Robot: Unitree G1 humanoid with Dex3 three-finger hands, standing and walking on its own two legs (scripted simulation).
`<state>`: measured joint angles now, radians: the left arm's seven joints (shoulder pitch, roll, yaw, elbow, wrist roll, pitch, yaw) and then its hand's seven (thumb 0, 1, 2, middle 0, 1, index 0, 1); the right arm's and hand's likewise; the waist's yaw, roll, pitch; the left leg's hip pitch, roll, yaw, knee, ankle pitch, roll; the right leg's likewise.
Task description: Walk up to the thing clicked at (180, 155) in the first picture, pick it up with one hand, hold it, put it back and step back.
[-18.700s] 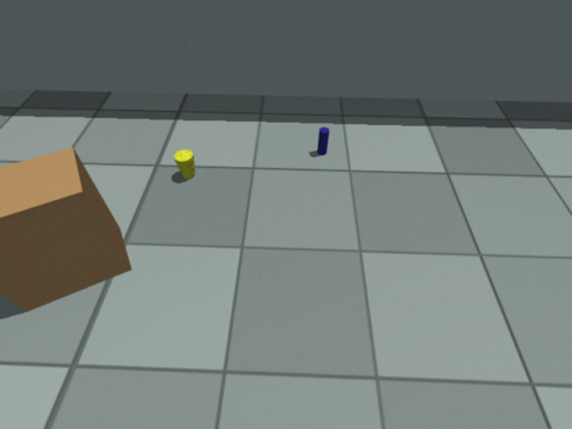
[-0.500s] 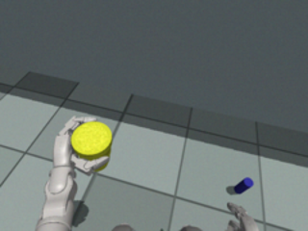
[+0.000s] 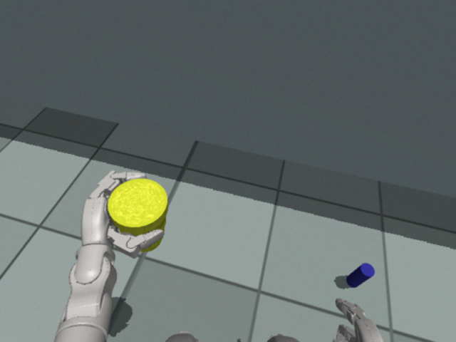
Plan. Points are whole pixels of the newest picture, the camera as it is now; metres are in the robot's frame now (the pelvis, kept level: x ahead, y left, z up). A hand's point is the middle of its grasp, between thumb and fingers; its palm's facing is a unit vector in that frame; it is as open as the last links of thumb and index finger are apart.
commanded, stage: hold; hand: left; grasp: from the side
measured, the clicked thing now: (142, 221) +0.32 +0.17 +0.01
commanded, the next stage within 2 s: crouch in 1.60 s
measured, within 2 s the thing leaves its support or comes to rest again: neither
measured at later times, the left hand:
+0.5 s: hand (132, 210) +0.33 +0.18 +0.04, palm faces +0.12 -0.99 -0.01, open 11.8 cm
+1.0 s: hand (135, 211) +0.33 +0.18 +0.04, palm faces +0.11 -0.99 -0.01, open 11.8 cm
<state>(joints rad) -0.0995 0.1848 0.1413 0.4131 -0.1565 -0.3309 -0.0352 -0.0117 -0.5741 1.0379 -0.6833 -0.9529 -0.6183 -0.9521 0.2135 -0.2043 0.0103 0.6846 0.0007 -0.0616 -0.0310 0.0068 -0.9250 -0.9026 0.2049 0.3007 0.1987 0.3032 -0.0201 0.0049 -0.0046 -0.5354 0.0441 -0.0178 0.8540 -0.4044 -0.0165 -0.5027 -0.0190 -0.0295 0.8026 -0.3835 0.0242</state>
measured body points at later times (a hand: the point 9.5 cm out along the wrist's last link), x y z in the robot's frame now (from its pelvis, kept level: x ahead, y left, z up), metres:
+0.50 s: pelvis +0.01 +0.00 +0.00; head +0.04 +0.02 +0.45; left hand +0.32 +0.23 +0.05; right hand +0.14 -0.23 -0.10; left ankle +0.02 +0.13 -0.70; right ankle +0.02 -0.14 -0.70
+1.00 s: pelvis +0.00 +0.00 +0.00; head +0.04 +0.01 +0.45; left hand +0.32 +0.23 +0.04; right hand +0.13 -0.24 -0.11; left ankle +0.02 +0.13 -0.70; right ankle +0.02 -0.14 -0.70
